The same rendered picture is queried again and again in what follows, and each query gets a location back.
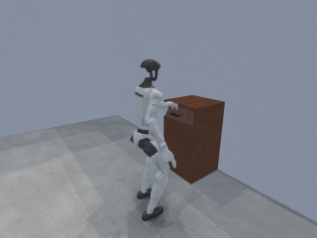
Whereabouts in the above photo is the left robot thigh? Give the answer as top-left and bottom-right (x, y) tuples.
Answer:
(130, 135), (156, 168)

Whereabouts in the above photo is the right robot forearm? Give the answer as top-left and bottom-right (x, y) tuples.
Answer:
(148, 118), (168, 152)

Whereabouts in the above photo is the left robot forearm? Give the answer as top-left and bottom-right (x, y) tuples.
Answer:
(158, 102), (167, 109)

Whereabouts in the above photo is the left robot hand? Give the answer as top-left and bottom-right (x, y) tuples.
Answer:
(163, 101), (178, 116)

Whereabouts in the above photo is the robot right upper arm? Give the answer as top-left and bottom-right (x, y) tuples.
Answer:
(145, 88), (162, 127)

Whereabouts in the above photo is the drawer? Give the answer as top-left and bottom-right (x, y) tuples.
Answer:
(165, 106), (194, 126)

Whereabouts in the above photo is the humanoid robot torso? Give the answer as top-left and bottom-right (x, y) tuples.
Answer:
(133, 85), (158, 149)

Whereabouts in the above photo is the cabinet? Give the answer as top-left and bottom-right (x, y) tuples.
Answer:
(163, 95), (225, 183)

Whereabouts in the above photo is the handle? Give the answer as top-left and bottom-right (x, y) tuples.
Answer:
(170, 112), (181, 117)

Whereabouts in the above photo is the right robot hand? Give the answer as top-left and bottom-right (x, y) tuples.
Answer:
(161, 149), (176, 173)

